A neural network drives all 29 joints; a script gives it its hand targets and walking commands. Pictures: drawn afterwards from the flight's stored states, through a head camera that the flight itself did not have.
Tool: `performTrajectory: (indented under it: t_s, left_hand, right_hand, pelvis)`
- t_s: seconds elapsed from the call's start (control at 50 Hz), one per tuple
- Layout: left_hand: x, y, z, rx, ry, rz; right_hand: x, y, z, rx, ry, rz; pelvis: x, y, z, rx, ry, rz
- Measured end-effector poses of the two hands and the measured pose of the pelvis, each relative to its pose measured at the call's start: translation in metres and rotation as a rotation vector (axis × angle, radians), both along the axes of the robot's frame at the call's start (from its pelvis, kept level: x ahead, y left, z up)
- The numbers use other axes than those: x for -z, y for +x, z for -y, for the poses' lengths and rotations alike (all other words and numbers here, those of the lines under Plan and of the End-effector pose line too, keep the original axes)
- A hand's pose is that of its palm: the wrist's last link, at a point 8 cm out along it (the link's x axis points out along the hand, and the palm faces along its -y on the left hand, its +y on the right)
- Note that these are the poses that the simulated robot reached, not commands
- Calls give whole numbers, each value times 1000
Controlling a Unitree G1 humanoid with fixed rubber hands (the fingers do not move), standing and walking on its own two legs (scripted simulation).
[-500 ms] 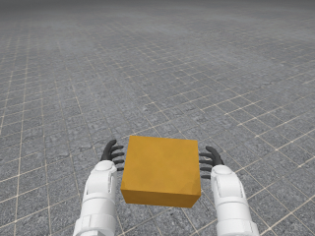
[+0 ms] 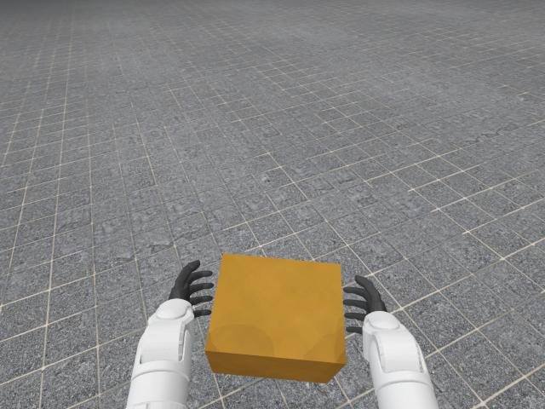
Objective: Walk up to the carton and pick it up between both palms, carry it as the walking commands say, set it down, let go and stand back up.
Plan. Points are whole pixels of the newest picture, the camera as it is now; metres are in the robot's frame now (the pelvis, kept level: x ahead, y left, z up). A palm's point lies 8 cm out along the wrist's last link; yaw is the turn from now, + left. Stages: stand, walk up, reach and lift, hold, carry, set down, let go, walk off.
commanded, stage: set down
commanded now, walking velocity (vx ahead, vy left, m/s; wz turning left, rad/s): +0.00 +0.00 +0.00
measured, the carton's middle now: (275, 319) +0.32 +0.03 -0.07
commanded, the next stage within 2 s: none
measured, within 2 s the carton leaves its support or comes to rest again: neither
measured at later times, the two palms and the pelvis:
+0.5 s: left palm (197, 320) +0.29 +0.16 -0.03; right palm (371, 335) +0.29 -0.13 -0.06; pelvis -0.02 +0.01 -0.02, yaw -2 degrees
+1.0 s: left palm (217, 334) +0.32 +0.15 -0.13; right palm (367, 347) +0.32 -0.14 -0.16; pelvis -0.05 +0.00 -0.09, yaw -2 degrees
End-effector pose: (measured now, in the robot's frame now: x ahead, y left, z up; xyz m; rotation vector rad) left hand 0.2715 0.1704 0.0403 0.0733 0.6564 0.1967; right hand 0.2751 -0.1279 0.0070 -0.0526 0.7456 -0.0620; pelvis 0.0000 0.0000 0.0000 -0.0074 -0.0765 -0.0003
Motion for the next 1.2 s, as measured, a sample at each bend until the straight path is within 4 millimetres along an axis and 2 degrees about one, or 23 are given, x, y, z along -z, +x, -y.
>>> performTrajectory:
  t_s: [0.14, 0.32, 0.54, 0.7, 0.86, 1.2]
  left_hand:
    - [22, 3, 2, 17, -9, -18]
    - [42, 13, 0, 15, -21, -25]
    - [80, 21, 7, -5, -34, -25]
    - [114, 25, 14, -25, -45, -10]
    - [145, 36, 22, -20, -58, 6]
    - [210, 56, 15, -49, -68, 3]
  right_hand:
    - [17, -2, 1, 34, -16, -20]
    - [34, 5, 1, 41, -1, -20]
    - [73, 13, 7, 55, -8, -19]
    - [110, 19, 12, 75, -2, -6]
    - [139, 29, 19, 96, -5, 10]
    - [203, 55, 12, 84, -3, 6]
  pelvis:
    - [4, -3, -5, 9, 3, -40]
    - [10, -8, -12, 21, 9, -108]
    - [25, -19, -13, 30, 24, -232]
    - [45, -31, -10, 34, 35, -357]
    - [69, -41, -5, 46, 49, -463]
    - [120, -47, -5, 32, 58, -628]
